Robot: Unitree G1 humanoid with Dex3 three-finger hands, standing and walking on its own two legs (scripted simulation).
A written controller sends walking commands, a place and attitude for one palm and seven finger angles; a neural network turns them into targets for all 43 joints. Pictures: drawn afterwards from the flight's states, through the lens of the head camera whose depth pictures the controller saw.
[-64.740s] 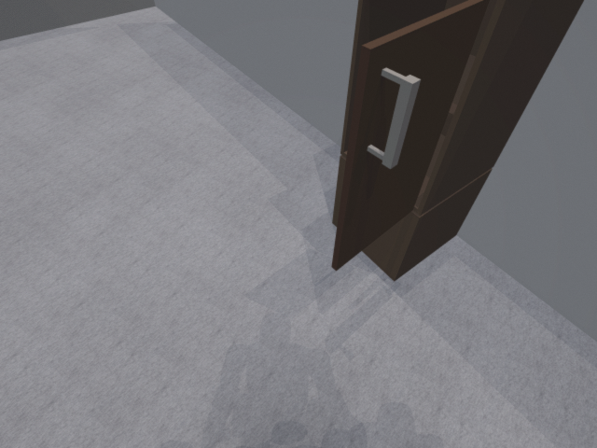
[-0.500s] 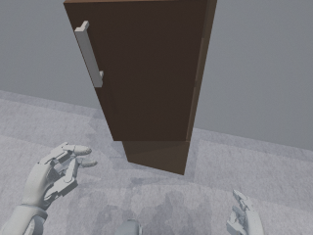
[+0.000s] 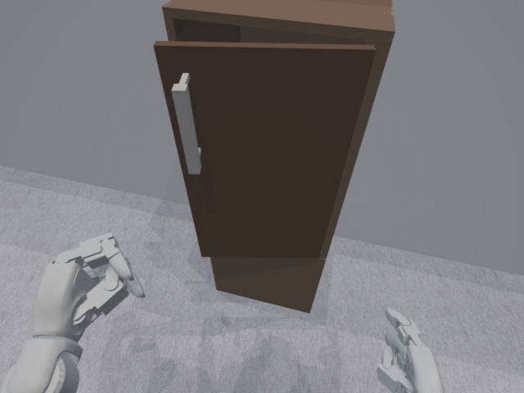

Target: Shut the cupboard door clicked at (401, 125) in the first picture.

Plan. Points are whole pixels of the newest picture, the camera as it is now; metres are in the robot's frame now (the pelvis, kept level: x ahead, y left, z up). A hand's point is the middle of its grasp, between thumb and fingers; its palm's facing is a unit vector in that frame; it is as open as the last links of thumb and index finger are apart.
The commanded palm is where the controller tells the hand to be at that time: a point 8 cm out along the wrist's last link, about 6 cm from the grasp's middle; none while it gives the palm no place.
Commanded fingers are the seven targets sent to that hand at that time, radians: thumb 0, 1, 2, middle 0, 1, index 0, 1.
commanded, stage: raise the hand and make a fist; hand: left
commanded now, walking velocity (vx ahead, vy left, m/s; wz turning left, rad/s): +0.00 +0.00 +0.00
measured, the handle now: (190, 126) +0.50 +0.18 +0.16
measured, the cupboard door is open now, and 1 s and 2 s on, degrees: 14 14 14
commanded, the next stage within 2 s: bring the fist close to the handle in 0.72 s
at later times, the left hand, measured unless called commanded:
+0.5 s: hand (132, 264) +0.23 +0.18 +0.15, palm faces +0.08 -1.00 -0.02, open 3.1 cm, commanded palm +0.19 +0.23 +0.16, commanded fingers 0.00 0.90 0.90 -1.30 -1.50 -1.30 -1.50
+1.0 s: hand (147, 248) +0.25 +0.17 +0.16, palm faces +0.14 -0.99 -0.05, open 3.1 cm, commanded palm +0.22 +0.20 +0.16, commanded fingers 0.00 0.90 0.90 -1.30 -1.50 -1.30 -1.50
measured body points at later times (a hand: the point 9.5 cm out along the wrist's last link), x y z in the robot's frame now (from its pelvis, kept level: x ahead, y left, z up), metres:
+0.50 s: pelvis -0.01 -0.01 +0.02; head -0.04 -0.03 +0.47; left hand +0.22 +0.23 +0.16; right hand +0.18 -0.23 -0.04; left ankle +0.05 +0.10 -0.70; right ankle -0.03 -0.14 -0.70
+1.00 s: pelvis +0.01 -0.04 +0.02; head -0.02 -0.06 +0.47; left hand +0.23 +0.22 +0.16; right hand +0.19 -0.26 -0.05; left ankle +0.05 +0.10 -0.70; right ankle -0.03 -0.14 -0.70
